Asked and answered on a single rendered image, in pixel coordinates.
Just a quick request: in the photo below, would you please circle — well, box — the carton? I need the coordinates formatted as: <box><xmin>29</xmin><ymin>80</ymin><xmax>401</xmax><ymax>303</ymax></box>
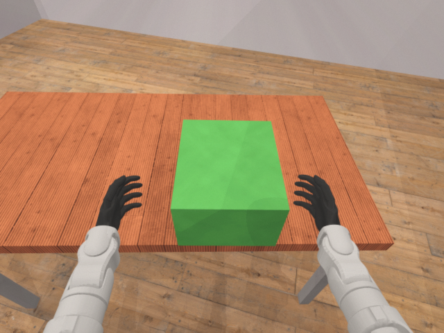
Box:
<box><xmin>171</xmin><ymin>119</ymin><xmax>290</xmax><ymax>246</ymax></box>

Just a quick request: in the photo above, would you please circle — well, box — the right robot forearm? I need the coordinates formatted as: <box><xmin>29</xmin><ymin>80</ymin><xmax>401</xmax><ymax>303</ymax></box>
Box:
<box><xmin>317</xmin><ymin>225</ymin><xmax>413</xmax><ymax>333</ymax></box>

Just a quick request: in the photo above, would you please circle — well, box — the left robot forearm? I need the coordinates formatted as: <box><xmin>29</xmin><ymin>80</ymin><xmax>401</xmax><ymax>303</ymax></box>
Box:
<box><xmin>43</xmin><ymin>225</ymin><xmax>120</xmax><ymax>333</ymax></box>

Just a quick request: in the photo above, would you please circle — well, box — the robot left hand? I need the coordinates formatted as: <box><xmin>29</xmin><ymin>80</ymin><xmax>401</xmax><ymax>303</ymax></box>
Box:
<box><xmin>95</xmin><ymin>176</ymin><xmax>142</xmax><ymax>231</ymax></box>

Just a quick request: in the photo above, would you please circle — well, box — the table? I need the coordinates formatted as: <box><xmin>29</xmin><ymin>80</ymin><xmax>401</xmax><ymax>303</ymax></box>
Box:
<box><xmin>0</xmin><ymin>92</ymin><xmax>394</xmax><ymax>309</ymax></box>

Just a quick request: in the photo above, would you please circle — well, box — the robot right hand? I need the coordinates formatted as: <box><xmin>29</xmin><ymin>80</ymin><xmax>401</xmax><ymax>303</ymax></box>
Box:
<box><xmin>293</xmin><ymin>175</ymin><xmax>341</xmax><ymax>232</ymax></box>

